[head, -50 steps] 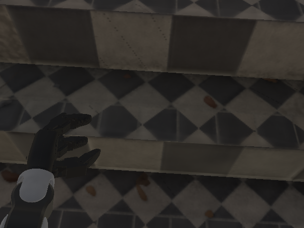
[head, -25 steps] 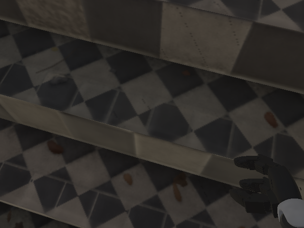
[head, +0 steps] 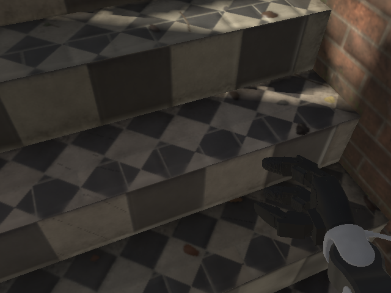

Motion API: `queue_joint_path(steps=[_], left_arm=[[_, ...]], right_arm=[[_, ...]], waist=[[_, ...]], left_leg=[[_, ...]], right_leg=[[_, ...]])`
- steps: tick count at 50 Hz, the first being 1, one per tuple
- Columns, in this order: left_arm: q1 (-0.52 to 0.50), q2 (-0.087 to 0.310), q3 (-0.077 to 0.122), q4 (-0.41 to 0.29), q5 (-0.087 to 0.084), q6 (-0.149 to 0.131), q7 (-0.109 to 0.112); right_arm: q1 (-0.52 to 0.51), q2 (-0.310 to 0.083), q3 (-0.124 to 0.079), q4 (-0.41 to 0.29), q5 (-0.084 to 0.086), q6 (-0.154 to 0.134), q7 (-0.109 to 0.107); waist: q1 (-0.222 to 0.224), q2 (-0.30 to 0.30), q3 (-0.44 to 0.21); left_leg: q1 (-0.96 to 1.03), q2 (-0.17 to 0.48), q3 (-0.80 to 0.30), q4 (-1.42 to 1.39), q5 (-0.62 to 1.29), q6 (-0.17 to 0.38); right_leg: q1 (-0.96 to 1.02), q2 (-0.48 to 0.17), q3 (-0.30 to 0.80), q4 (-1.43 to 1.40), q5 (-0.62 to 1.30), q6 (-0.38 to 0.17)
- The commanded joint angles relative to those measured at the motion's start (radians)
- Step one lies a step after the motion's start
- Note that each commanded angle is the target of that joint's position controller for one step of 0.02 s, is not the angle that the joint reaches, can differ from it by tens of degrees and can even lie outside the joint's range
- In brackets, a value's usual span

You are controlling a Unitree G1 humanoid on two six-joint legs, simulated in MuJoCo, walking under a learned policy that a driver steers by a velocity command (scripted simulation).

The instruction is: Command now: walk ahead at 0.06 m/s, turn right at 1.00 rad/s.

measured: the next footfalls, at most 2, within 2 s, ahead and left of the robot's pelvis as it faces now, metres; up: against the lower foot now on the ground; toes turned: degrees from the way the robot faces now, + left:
right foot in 0.16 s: +0.04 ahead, -0.11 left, -0.20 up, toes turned +9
left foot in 0.38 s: +0.04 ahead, +0.23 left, +0.00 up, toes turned -28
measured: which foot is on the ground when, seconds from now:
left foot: down 0.00-0.04, up 0.06-0.36, down 0.38-0.70, up 0.72-1.00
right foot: up 0.00-0.14, down 0.16-0.40, up 0.42-0.68, down 0.70-1.00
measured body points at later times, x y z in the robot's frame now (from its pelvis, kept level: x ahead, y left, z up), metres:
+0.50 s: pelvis -0.04 +0.10 -0.06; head -0.07 +0.09 +0.39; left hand +0.24 +0.29 -0.11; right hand +0.06 -0.19 -0.11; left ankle +0.01 +0.24 -0.63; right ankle -0.08 -0.07 -0.72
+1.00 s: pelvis -0.01 +0.14 -0.08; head -0.04 +0.14 +0.37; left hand +0.05 +0.38 -0.23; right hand +0.04 -0.10 -0.19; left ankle +0.11 +0.21 -0.47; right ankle -0.13 +0.08 -0.83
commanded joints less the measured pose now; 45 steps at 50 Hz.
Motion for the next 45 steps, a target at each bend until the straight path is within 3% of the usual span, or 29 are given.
queue_joint_path(steps=[1,2,5,8,9,11,12,13,15,17,18,19,20,21,22,23,24,26,27,30,32,33,35,36,37,39,41,44,45], left_arm=[[0.205,-0.113,-0.071,0.062,-0.019,-0.036,-0.069],[0.210,-0.092,-0.062,0.089,-0.020,-0.041,-0.101],[0.436,-0.091,-0.070,0.254,0.017,0.022,-0.152],[0.197,0.038,-0.026,0.212,0.025,0.050,-0.141],[-0.007,0.202,-0.004,0.082,-0.034,0.049,-0.107],[-0.279,0.353,0.028,-0.081,-0.107,-0.006,-0.030],[-0.298,0.327,0.012,-0.127,-0.138,-0.044,-0.011],[-0.186,0.203,-0.031,-0.152,-0.124,-0.075,-0.017],[-0.163,0.203,-0.032,-0.196,-0.165,-0.081,0.019],[-0.137,0.238,-0.016,-0.165,-0.166,-0.047,0.037],[-0.199,0.242,-0.016,-0.166,-0.128,-0.032,0.035],[-0.368,0.268,-0.006,-0.179,-0.146,-0.036,-0.014],[-0.432,0.207,-0.019,-0.194,-0.071,-0.022,-0.083],[-0.459,0.103,-0.024,-0.242,0.025,0.010,-0.137],[-0.576,0.134,-0.004,-0.238,0.009,0.028,-0.112],[-0.724,0.118,-0.003,-0.228,-0.036,0.007,-0.062],[-0.670,0.108,-0.007,-0.216,-0.079,-0.010,-0.039],[-0.503,0.116,-0.030,-0.159,-0.059,-0.023,-0.035],[-0.470,0.113,-0.035,-0.135,-0.043,-0.024,-0.064],[-0.504,0.138,-0.046,-0.116,-0.003,-0.011,-0.136],[-0.450,0.143,-0.066,-0.053,-0.030,-0.014,-0.215],[-0.381,0.151,-0.065,-0.031,-0.035,-0.012,-0.229],[-0.218,0.175,-0.049,0.045,0.033,-0.007,-0.222],[-0.122,0.299,-0.010,0.091,0.050,-0.026,-0.217],[-0.160,0.387,0.034,0.048,0.032,-0.031,-0.208],[-0.405,0.444,0.073,-0.038,0.015,-0.025,-0.131],[-0.449,0.234,0.007,-0.020,0.033,-0.049,-0.101],[-0.396,0.182,-0.014,0.051,0.007,-0.060,-0.090],[-0.459,0.202,0.026,0.095,-0.121,-0.059,-0.070]], right_arm=[[-0.036,-0.018,-0.041,-0.030,0.003,-0.006,-0.049],[-0.045,-0.086,-0.060,-0.059,-0.005,-0.016,-0.060],[-0.294,-0.083,-0.028,-0.142,0.067,-0.058,-0.062],[-0.038,-0.032,-0.014,-0.161,0.105,-0.112,-0.046],[0.168,-0.004,-0.028,-0.177,0.066,-0.106,-0.022],[0.445,-0.139,-0.047,-0.042,0.062,-0.134,-0.023],[0.406,-0.211,-0.063,0.021,0.033,-0.132,-0.038],[0.143,-0.284,-0.074,-0.014,0.012,-0.136,-0.068],[-0.022,-0.302,-0.069,-0.063,0.001,-0.133,-0.064],[-0.087,-0.271,-0.048,-0.095,0.019,-0.121,-0.045],[0.020,-0.233,-0.037,-0.058,0.030,-0.098,-0.033],[0.050,-0.198,-0.019,-0.042,0.038,-0.095,0.019],[0.137,-0.201,-0.035,0.003,0.056,-0.110,0.047],[0.189,-0.329,-0.069,-0.005,0.048,-0.134,0.029],[0.503,-0.363,-0.092,0.098,-0.030,-0.157,0.012],[0.634,-0.333,-0.073,0.195,-0.052,-0.175,0.023],[0.597,-0.300,-0.053,0.266,-0.044,-0.185,0.048],[0.383,-0.170,-0.022,0.252,0.067,-0.175,0.036],[0.307,-0.125,-0.002,0.217,0.084,-0.181,0.025],[0.298,-0.228,-0.037,0.205,0.063,-0.194,-0.048],[0.269,-0.243,-0.007,0.173,0.028,-0.189,-0.042],[0.288,-0.257,0.005,0.175,0.022,-0.170,-0.037],[0.444,-0.217,0.031,0.206,0.008,-0.146,0.021],[0.502,-0.172,0.030,0.193,0.038,-0.145,0.045],[0.671,-0.169,0.018,0.229,0.020,-0.169,0.041],[0.688,-0.165,0.026,0.250,-0.035,-0.238,0.050],[0.389,-0.188,0.021,0.216,-0.029,-0.225,0.032],[0.354,-0.208,0.018,0.230,-0.011,-0.183,0.059],[0.256,-0.125,-0.014,0.203,0.035,-0.128,-0.045]], waist=[[0.028,-0.072,0.062],[0.040,0.018,0.104],[0.208,-0.124,0.156],[-0.053,-0.183,0.078],[-0.207,-0.303,-0.007],[-0.209,-0.200,-0.245],[-0.132,-0.120,-0.181],[-0.010,0.009,-0.033],[0.060,-0.200,0.024],[0.093,-0.244,0.031],[0.046,-0.245,-0.011],[-0.055,-0.247,0.049],[-0.085,-0.161,-0.024],[-0.126,0.143,-0.035],[-0.356,0.195,-0.067],[-0.383,0.095,0.029],[-0.278,0.157,0.122],[-0.138,0.084,0.098],[-0.112,0.037,0.085],[-0.107,0.053,0.081],[-0.119,0.188,0.065],[-0.093,0.149,0.071],[-0.083,-0.002,0.064],[-0.107,-0.124,0.047],[-0.173,-0.173,-0.078],[-0.177,-0.036,0.002],[-0.191,0.087,0.213],[-0.174,-0.047,0.281],[-0.164,0.068,0.115]], left_leg=[[0.140,-0.019,0.045,-0.097,0.324,-0.039],[0.019,-0.031,0.057,-0.016,0.209,-0.065],[-0.436,-0.106,0.011,0.519,0.033,-0.035],[-0.484,-0.109,-0.101,0.926,-0.038,0.084],[-0.485,-0.205,-0.128,1.119,-0.024,0.042],[-0.532,-0.200,-0.339,1.449,-0.037,-0.121],[-0.674,-0.147,-0.399,1.411,0.013,-0.145],[-0.736,-0.116,-0.298,1.294,0.024,-0.123],[-0.536,-0.102,-0.213,0.853,-0.238,-0.065],[-0.376,-0.105,-0.168,0.394,-0.420,0.018],[-0.271,-0.106,-0.159,0.127,-0.342,0.040],[-0.062,-0.166,-0.109,-0.190,-0.630,0.070],[0.230,-0.193,-0.214,-0.276,-0.183,0.107],[0.343,0.018,-0.775,-0.480,-0.113,0.343],[0.426,0.238,-1.241,-0.562,0.059,0.512],[0.346,0.193,-1.201,-0.538,0.079,0.444],[0.173,0.106,-0.918,-0.449,0.075,0.346],[-0.063,0.000,-0.431,-0.235,0.142,0.248],[-0.193,-0.051,-0.334,-0.240,0.094,0.191],[-0.167,-0.146,-0.134,-0.164,0.182,0.141],[-0.236,-0.130,-0.191,-0.118,0.080,0.062],[-0.306,-0.099,-0.242,-0.040,0.010,0.061],[-0.557,-0.144,-0.181,0.357,-0.133,0.022],[-0.790,-0.196,-0.181,0.664,-0.138,0.001],[-0.909,-0.195,-0.159,0.961,-0.100,-0.017],[-1.145,-0.054,-0.279,1.216,0.198,-0.045],[-1.178,-0.043,-0.266,1.175,0.357,0.024],[-1.032,-0.059,-0.150,1.160,0.482,0.084],[-0.602,-0.053,0.030,0.918,0.369,0.059]], right_leg=[[0.092,-0.082,-0.089,-0.429,0.205,0.001],[0.178,-0.122,-0.094,-0.364,0.331,-0.011],[0.404,-0.215,-0.009,-0.424,0.570,-0.122],[0.284,-0.150,0.053,-0.528,0.502,-0.156],[0.176,-0.265,0.537,-0.686,0.607,-0.353],[0.373,-0.554,0.979,-0.799,0.608,-0.513],[0.499,-0.551,1.068,-0.852,0.107,-0.408],[0.491,-0.417,0.858,-0.802,-0.209,-0.263],[0.319,-0.338,0.666,-0.856,-0.382,-0.217],[0.206,-0.309,0.534,-0.869,-0.479,-0.134],[0.166,-0.300,0.520,-0.907,-0.534,-0.131],[0.080,-0.311,0.480,-0.991,-0.489,-0.166],[-0.025,-0.240,0.370,-0.970,-0.392,-0.161],[-0.272,-0.030,0.135,-0.667,-0.346,-0.027],[-0.389,-0.053,0.192,-0.233,-0.254,0.111],[-0.393,-0.120,0.197,0.047,-0.126,0.130],[-0.355,-0.104,0.124,0.210,-0.120,0.121],[-0.096,-0.164,-0.142,0.194,-0.192,0.095],[0.069,-0.153,-0.234,0.176,-0.131,0.113],[0.198,-0.155,-0.375,-0.337,-0.064,0.083],[0.498,-0.220,-0.278,-0.666,0.331,0.068],[0.632,-0.266,-0.265,-0.818,0.449,0.026],[0.917,-0.344,-0.269,-0.778,0.499,-0.100],[1.018,-0.450,-0.093,-0.651,0.824,-0.215],[1.115,-0.566,0.003,-0.591,0.981,-0.324],[0.946,-0.791,0.452,-0.848,-0.168,-0.434],[0.672,-0.717,0.429,-0.954,-0.433,-0.319],[0.385,-0.564,0.202,-0.980,-0.502,-0.302],[0.333,-0.464,-0.019,-1.065,-0.317,-0.109]])
Over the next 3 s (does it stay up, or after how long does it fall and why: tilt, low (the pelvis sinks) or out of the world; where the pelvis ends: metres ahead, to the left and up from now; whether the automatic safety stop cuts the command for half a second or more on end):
stays up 0.10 0.40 0.13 its command is cut before an obstacle after 1.5 s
